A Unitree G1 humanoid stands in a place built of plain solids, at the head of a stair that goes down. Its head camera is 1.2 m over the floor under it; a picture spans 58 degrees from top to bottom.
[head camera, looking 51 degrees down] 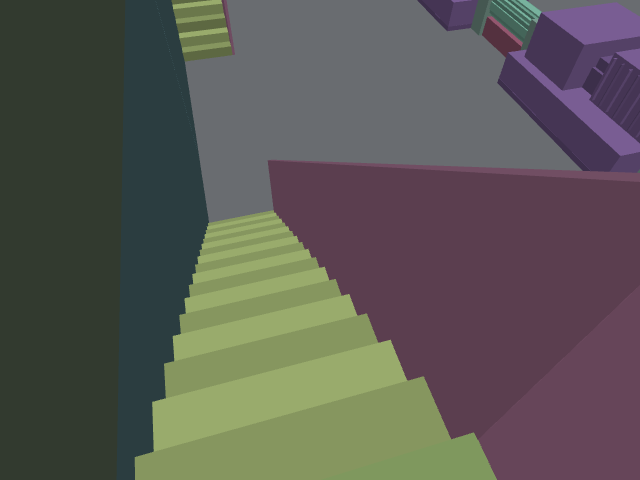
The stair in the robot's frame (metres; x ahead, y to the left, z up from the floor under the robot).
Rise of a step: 0.19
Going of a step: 0.23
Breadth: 0.92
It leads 15 degrees to the left of straight ahead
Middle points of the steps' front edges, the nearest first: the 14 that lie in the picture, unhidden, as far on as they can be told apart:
0.43 0.10 -0.19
0.65 0.16 -0.38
0.88 0.23 -0.58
1.10 0.29 -0.77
1.33 0.35 -0.96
1.56 0.41 -1.15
1.78 0.47 -1.34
2.01 0.54 -1.54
2.23 0.60 -1.73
2.46 0.66 -1.92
2.68 0.72 -2.11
2.91 0.78 -2.31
3.14 0.85 -2.50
3.36 0.91 -2.69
